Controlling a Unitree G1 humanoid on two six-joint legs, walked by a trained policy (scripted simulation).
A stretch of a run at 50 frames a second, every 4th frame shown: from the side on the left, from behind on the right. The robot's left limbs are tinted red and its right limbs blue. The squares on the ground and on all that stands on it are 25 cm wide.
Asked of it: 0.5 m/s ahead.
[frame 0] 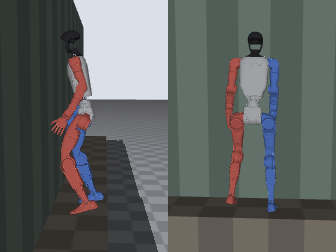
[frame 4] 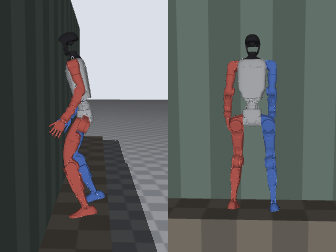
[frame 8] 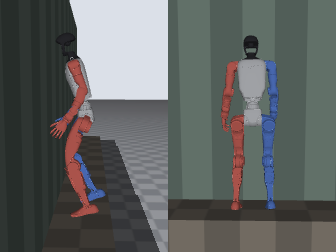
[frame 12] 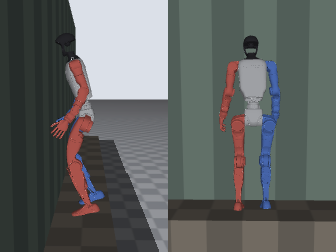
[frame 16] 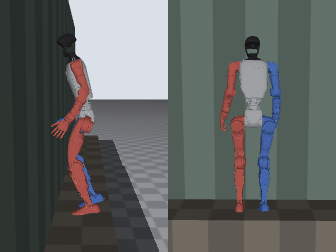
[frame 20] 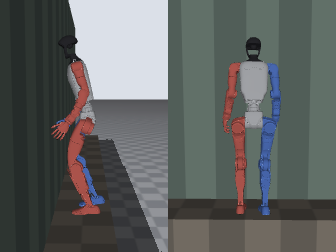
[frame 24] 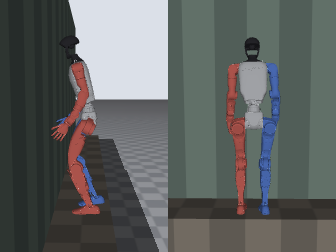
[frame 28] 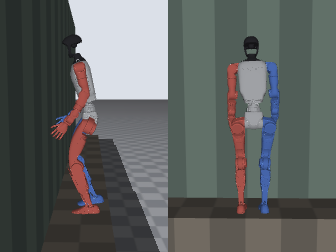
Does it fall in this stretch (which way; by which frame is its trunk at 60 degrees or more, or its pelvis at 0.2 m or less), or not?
no
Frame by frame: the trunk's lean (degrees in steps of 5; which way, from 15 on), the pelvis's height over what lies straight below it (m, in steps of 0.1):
0: 10, 0.8
4: 15 forward, 0.8
8: 15 forward, 0.8
12: 20 forward, 0.8
16: 15 forward, 0.8
20: 15 forward, 0.8
24: 15 forward, 0.8
28: 15 forward, 0.8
